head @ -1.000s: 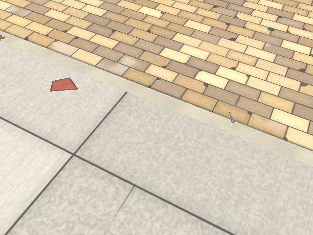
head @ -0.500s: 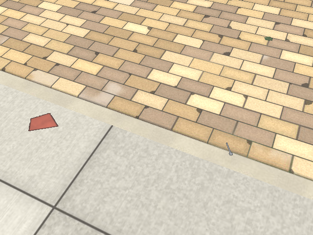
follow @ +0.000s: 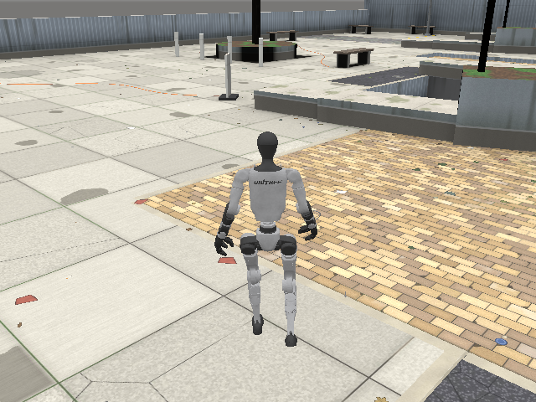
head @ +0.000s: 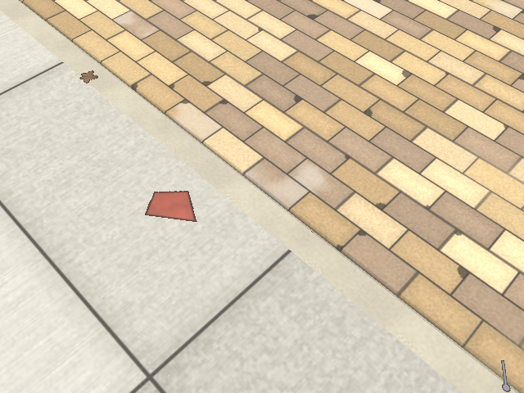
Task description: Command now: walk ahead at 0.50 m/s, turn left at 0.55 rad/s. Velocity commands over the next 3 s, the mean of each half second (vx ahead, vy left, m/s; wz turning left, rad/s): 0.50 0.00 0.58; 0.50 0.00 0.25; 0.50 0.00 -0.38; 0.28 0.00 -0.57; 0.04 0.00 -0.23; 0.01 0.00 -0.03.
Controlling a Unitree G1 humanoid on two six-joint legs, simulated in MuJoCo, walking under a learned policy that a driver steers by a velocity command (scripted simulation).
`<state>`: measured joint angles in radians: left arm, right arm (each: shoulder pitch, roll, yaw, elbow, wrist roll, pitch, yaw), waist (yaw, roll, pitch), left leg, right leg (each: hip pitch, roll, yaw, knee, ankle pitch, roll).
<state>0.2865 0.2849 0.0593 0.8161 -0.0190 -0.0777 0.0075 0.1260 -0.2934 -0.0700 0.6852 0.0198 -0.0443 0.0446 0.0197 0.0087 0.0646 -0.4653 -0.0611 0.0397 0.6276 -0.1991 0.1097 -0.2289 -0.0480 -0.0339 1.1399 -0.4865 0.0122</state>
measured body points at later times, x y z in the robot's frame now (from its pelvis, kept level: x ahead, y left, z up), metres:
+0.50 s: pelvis +0.29 -0.04 +0.01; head +0.31 -0.04 +0.46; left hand +0.38 +0.27 -0.07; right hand +0.44 -0.29 -0.11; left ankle +0.13 +0.06 -0.63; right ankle +0.38 -0.12 -0.72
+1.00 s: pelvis +0.51 +0.10 +0.01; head +0.54 +0.13 +0.46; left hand +0.42 +0.37 -0.12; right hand +0.79 -0.04 -0.07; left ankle +0.53 +0.22 -0.72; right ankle +0.45 -0.09 -0.63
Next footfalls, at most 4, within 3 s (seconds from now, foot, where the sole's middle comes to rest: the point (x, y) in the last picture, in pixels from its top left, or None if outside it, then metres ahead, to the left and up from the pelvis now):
0.40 right None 0.42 -0.11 -0.76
0.90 left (187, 335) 0.57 0.23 -0.76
1.44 right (242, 219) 0.93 0.11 -0.76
1.88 left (185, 163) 1.15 0.31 -0.76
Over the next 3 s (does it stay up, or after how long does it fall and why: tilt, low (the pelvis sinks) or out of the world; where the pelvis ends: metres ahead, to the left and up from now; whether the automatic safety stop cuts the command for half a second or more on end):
stays up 1.06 0.18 0.02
